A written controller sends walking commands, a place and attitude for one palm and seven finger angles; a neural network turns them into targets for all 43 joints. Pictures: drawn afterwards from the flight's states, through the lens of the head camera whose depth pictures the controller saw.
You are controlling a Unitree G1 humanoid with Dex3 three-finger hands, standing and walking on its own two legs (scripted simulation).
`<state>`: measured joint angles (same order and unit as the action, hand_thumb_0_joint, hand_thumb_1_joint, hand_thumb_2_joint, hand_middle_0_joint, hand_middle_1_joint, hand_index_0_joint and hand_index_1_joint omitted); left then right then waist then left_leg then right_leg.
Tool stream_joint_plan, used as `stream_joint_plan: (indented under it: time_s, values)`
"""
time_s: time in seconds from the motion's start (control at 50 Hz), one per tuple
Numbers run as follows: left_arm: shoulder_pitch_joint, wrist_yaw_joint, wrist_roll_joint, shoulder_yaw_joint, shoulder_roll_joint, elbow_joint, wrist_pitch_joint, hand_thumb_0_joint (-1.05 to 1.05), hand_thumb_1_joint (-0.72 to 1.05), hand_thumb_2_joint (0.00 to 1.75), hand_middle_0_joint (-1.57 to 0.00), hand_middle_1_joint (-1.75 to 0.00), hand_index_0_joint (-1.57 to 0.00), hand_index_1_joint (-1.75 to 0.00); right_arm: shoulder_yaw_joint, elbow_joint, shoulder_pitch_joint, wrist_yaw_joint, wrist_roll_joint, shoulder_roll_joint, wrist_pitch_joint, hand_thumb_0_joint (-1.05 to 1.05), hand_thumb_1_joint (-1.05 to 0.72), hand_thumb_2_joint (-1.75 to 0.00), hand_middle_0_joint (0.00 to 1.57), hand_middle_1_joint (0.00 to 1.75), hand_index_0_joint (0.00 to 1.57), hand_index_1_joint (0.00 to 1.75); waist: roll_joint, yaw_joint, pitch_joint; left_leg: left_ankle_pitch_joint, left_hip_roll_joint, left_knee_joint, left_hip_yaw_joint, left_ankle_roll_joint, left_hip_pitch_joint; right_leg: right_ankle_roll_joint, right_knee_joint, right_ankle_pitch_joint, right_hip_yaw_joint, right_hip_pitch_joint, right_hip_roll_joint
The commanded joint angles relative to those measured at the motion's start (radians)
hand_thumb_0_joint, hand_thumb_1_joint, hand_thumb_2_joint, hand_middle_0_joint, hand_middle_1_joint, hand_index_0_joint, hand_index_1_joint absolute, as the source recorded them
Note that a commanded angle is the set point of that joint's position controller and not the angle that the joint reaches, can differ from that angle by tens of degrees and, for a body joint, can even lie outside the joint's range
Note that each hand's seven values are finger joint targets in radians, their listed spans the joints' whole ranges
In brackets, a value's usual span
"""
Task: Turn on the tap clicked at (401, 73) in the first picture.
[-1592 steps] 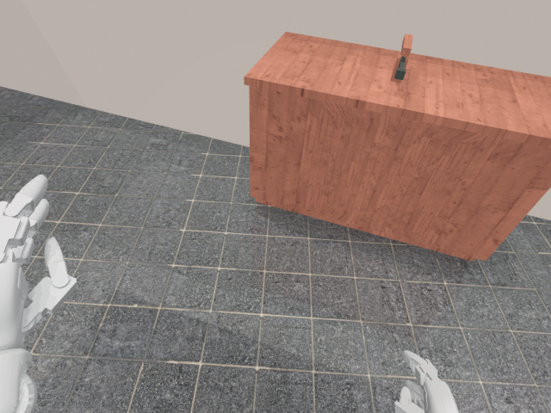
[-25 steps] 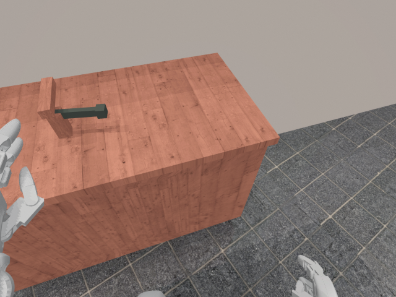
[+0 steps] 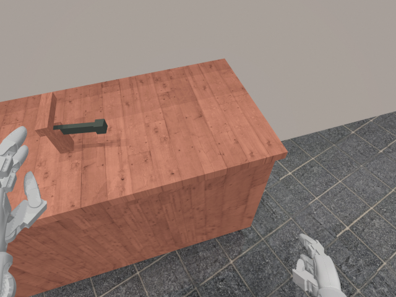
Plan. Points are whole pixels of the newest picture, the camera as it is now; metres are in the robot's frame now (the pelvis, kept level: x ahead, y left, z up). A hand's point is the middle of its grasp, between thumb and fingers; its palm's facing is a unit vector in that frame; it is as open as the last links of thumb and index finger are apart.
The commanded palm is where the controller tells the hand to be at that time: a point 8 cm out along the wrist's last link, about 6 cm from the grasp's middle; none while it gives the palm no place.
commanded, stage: come to a stop and stand still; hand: left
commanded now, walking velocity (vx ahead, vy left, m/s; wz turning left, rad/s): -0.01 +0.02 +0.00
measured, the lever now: (100, 126) +0.50 +0.31 +0.02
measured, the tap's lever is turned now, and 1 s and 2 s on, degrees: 79 79 79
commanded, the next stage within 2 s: look again from close up in 1.58 s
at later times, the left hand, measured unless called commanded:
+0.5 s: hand (9, 224) +0.19 +0.30 +0.13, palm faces +0.29 -0.89 -0.36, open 7.4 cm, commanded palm +0.14 +0.34 +0.18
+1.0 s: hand out of the picture +0.21 +0.32 +0.15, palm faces +0.41 -0.85 -0.34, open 7.4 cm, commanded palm +0.15 +0.34 +0.18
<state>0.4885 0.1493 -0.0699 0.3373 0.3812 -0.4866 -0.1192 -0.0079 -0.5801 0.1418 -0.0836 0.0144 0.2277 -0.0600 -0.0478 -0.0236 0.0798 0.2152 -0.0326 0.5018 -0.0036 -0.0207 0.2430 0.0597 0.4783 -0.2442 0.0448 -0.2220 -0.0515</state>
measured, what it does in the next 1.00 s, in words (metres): shifts its weight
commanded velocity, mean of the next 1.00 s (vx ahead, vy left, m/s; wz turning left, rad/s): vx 0.00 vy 0.00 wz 0.00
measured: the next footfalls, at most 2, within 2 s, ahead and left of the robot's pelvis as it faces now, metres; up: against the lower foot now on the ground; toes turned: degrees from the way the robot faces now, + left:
none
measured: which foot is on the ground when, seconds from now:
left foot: down 0.00-1.00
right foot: down 0.00-1.00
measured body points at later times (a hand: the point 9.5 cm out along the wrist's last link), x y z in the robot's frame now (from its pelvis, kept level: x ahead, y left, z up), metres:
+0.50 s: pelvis -0.04 +0.07 +0.00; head -0.03 +0.09 +0.45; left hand +0.17 +0.35 +0.15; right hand +0.09 -0.17 -0.08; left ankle +0.01 +0.14 -0.74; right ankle +0.01 -0.08 -0.73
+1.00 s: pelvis -0.02 +0.07 +0.00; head -0.01 +0.08 +0.45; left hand +0.18 +0.36 +0.17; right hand +0.16 -0.14 -0.07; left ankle +0.01 +0.14 -0.74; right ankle +0.01 -0.08 -0.74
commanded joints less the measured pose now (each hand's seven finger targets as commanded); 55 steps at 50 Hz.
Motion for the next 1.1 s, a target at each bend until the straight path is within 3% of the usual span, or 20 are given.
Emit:
stream_joint_plan:
  time_s: [0.0, 0.04, 0.12, 0.14, 0.16, 0.18, 0.2, 0.22, 0.26, 0.3, 0.42, 0.44, 0.46, 0.52, 0.64, 0.7, 0.74, 0.82, 0.94, 1.08]
  values:
    - [-0.044, 0.023, 0.002, 0.105, 0.158, -0.227, -0.043, 0.0, 0.9, 0.9, -0.2, -0.3, -0.2, -0.3, -0.043, 0.155, -0.058, -0.008, 0.002, 0.098, -0.039, 0.0, -0.9, -0.9, 0.2, 0.3, 0.2, 0.3, 0.041, 0.006, -0.241, -0.356, -0.041, -0.011, -0.023, 0.032, -0.122, -0.075, -0.09, 0.482, -0.164, 0.089, 0.154]
    - [-0.054, 0.026, 0.007, 0.106, 0.163, -0.244, -0.038, 0.0, 0.9, 0.9, -0.2, -0.3, -0.2, -0.3, -0.04, 0.15, -0.072, -0.011, -0.002, 0.097, -0.037, 0.0, -0.9, -0.9, 0.2, 0.3, 0.2, 0.3, 0.009, 0.009, -0.254, -0.353, -0.038, -0.025, -0.029, 0.029, -0.12, -0.063, -0.089, 0.461, -0.151, 0.107, 0.15]
    - [-0.032, 0.034, 0.008, 0.103, 0.161, -0.244, -0.044, 0.0, 0.9, 0.9, -0.2, -0.3, -0.2, -0.3, -0.037, 0.153, -0.068, -0.017, -0.004, 0.1, -0.045, 0.0, -0.9, -0.9, 0.2, 0.3, 0.2, 0.3, 0.008, 0.003, -0.22, -0.204, -0.036, -0.092, -0.063, 0.033, -0.078, -0.054, -0.139, 0.198, -0.128, 0.07, 0.108]
    - [-1.093, 0.025, 0.023, 0.414, 1.037, -0.588, -0.269, 0.0, 0.9, 0.9, -0.2, -0.3, -0.2, -0.3, 0.156, 0.292, 0.151, -0.074, 0.076, 0.154, -0.076, 0.0, -0.9, -0.9, 0.2, 0.3, 0.2, 0.3, -0.115, 0.065, -0.084, -0.097, -0.014, -0.081, -0.031, 0.067, 0.019, -0.135, -0.151, 0.02, -0.096, 0.039, 0.087]
    - [-0.595, -0.001, 0.056, 0.333, 0.407, -0.023, -0.18, 0.0, 0.9, 0.9, -0.2, -0.3, -0.2, -0.3, 0.033, 0.192, 0.043, -0.038, 0.062, 0.003, -0.13, 0.0, -0.9, -0.9, 0.2, 0.3, 0.2, 0.3, 0.04, 0.003, -0.121, -0.037, -0.099, -0.026, -0.033, 0.052, 0.012, -0.07, -0.114, -0.151, -0.091, -0.105, 0.142]
    - [-0.448, 0.0, 0.047, 0.306, 0.404, -0.024, -0.158, 0.0, 0.9, 0.9, -0.2, -0.3, -0.2, -0.3, 0.016, 0.157, -0.009, 0.003, 0.015, 0.078, -0.121, 0.0, -0.9, -0.9, 0.2, 0.3, 0.2, 0.3, 0.069, -0.017, -0.123, 0.026, -0.027, -0.05, -0.029, 0.038, 0.03, -0.035, -0.145, -0.112, -0.139, -0.051, 0.101]
    - [-0.402, -0.001, 0.034, 0.284, 0.4, 0.058, -0.153, 0.0, 0.9, 0.9, -0.2, -0.3, -0.2, -0.3, -0.012, 0.157, 0.005, 0.02, -0.003, 0.151, -0.125, 0.0, -0.9, -0.9, 0.2, 0.3, 0.2, 0.3, 0.059, -0.032, -0.111, 0.054, 0.0, 0.009, -0.01, 0.032, 0.009, 0.006, -0.176, -0.057, -0.21, -0.084, 0.141]
    - [-0.342, -0.018, 0.023, 0.224, 0.341, 0.06, -0.173, 0.0, 0.9, 0.9, -0.2, -0.3, -0.2, -0.3, -0.012, 0.165, 0.034, 0.038, -0.003, 0.141, -0.139, 0.0, -0.9, -0.9, 0.2, 0.3, 0.2, 0.3, 0.072, -0.028, -0.157, 0.092, 0.017, 0.058, -0.011, 0.03, 0.02, 0.027, -0.188, -0.099, -0.262, -0.097, 0.194]
    - [-0.13, -0.041, 0.006, 0.118, 0.197, 0.06, -0.189, 0.0, 0.9, 0.9, -0.2, -0.3, -0.2, -0.3, -0.008, 0.166, 0.079, 0.078, 0.005, 0.129, -0.15, 0.0, -0.9, -0.9, 0.2, 0.3, 0.2, 0.3, 0.0, -0.034, -0.216, 0.082, 0.007, 0.043, -0.009, 0.035, -0.023, 0.038, -0.158, -0.103, -0.244, -0.073, 0.201]
    - [-0.077, -0.043, 0.003, 0.056, 0.134, -0.066, -0.193, 0.0, 0.9, 0.9, -0.2, -0.3, -0.2, -0.3, -0.015, 0.162, 0.054, 0.1, 0.003, 0.141, -0.168, 0.0, -0.9, -0.9, 0.2, 0.3, 0.2, 0.3, 0.017, -0.028, -0.162, 0.128, 0.004, -0.013, -0.017, 0.039, -0.044, 0.017, -0.176, -0.188, -0.203, -0.137, 0.163]
    - [-0.198, -0.013, 0.061, 0.144, 0.18, -0.143, -0.173, 0.0, 0.9, 0.9, -0.2, -0.3, -0.2, -0.3, -0.009, 0.169, -0.006, 0.07, -0.004, 0.138, -0.168, 0.0, -0.9, -0.9, 0.2, 0.3, 0.2, 0.3, 0.041, -0.007, -0.061, 0.371, -0.096, -0.29, -0.123, 0.055, 0.141, -0.065, -0.046, -0.102, -0.065, 0.001, 0.042]
    - [-0.298, -0.004, 0.067, 0.199, 0.259, -0.21, -0.18, 0.0, 0.9, 0.9, -0.2, -0.3, -0.2, -0.3, -0.006, 0.172, -0.015, 0.062, -0.008, 0.144, -0.159, 0.0, -0.9, -0.9, 0.2, 0.3, 0.2, 0.3, -0.042, -0.004, -0.076, 0.391, -0.103, -0.325, -0.141, 0.058, 0.156, -0.067, -0.001, -0.082, -0.063, 0.035, 0.03]
    - [-0.301, -0.006, 0.073, 0.169, 0.202, -0.185, -0.178, 0.0, 0.9, 0.9, -0.2, -0.3, -0.2, -0.3, -0.006, 0.173, -0.011, 0.055, -0.013, 0.126, -0.16, 0.0, -0.9, -0.9, 0.2, 0.3, 0.2, 0.3, -0.092, -0.003, -0.09, 0.384, -0.114, -0.331, -0.146, 0.06, 0.144, -0.065, 0.026, -0.043, -0.047, 0.042, 0.034]
    - [-0.312, -0.003, 0.08, 0.146, 0.191, -0.25, -0.166, 0.0, 0.9, 0.9, -0.2, -0.3, -0.2, -0.3, -0.005, 0.177, -0.001, 0.054, -0.022, 0.117, -0.171, 0.0, -0.9, -0.9, 0.2, 0.3, 0.2, 0.3, -0.206, -0.005, -0.139, 0.306, -0.107, -0.302, -0.126, 0.045, 0.068, -0.058, 0.024, 0.011, -0.045, 0.052, 0.046]
    - [-0.184, -0.001, 0.07, 0.121, 0.131, -0.248, -0.16, 0.0, 0.9, 0.9, -0.2, -0.3, -0.2, -0.3, -0.004, 0.157, -0.018, 0.076, -0.03, 0.118, -0.175, 0.0, -0.9, -0.9, 0.2, 0.3, 0.2, 0.3, -0.093, -0.004, -0.205, 0.071, -0.106, -0.242, -0.127, 0.007, -0.058, -0.045, -0.028, 0.051, -0.049, 0.036, 0.055]
    - [-0.14, -0.005, 0.067, 0.104, 0.091, -0.162, -0.15, 0.0, 0.9, 0.9, -0.2, -0.3, -0.2, -0.3, -0.011, 0.141, -0.008, 0.082, -0.029, 0.12, -0.148, 0.0, -0.9, -0.9, 0.2, 0.3, 0.2, 0.3, -0.042, 0.002, -0.138, 0.152, -0.114, -0.276, -0.136, -0.007, -0.002, -0.05, -0.034, 0.023, -0.051, 0.014, 0.049]
    - [-0.127, -0.006, 0.066, 0.117, 0.096, -0.1, -0.141, 0.0, 0.9, 0.9, -0.2, -0.3, -0.2, -0.3, -0.015, 0.138, -0.005, 0.08, -0.027, 0.12, -0.128, 0.0, -0.9, -0.9, 0.2, 0.3, 0.2, 0.3, -0.067, 0.003, -0.114, 0.196, -0.114, -0.3, -0.136, -0.009, 0.009, -0.051, -0.033, 0.011, -0.057, -0.003, 0.047]
    - [-0.179, -0.008, 0.061, 0.099, 0.09, -0.073, -0.136, 0.0, 0.9, 0.9, -0.2, -0.3, -0.2, -0.3, -0.011, 0.15, -0.015, 0.071, -0.022, 0.103, -0.101, 0.0, -0.9, -0.9, 0.2, 0.3, 0.2, 0.3, 0.031, 0.004, -0.114, 0.183, -0.103, -0.266, -0.111, 0.007, 0.017, -0.055, -0.078, 0.037, -0.072, 0.019, 0.063]
    - [-0.29, -0.005, 0.062, 0.107, 0.152, -0.223, -0.138, 0.0, 0.9, 0.9, -0.2, -0.3, -0.2, -0.3, -0.005, 0.172, -0.055, 0.064, -0.023, 0.104, -0.101, 0.0, -0.9, -0.9, 0.2, 0.3, 0.2, 0.3, -0.062, -0.002, -0.177, 0.05, -0.07, -0.224, -0.075, 0.019, -0.016, -0.048, -0.075, 0.12, -0.079, 0.084, 0.071]
    - [-0.171, 0.003, 0.038, 0.105, 0.123, -0.222, -0.135, 0.0, 0.9, 0.9, -0.2, -0.3, -0.2, -0.3, -0.006, 0.166, -0.052, 0.062, -0.024, 0.096, -0.106, 0.0, -0.9, -0.9, 0.2, 0.3, 0.2, 0.3, -0.025, -0.003, -0.211, -0.128, -0.032, -0.117, -0.045, 0.029, -0.048, -0.031, -0.115, 0.244, -0.115, 0.116, 0.102]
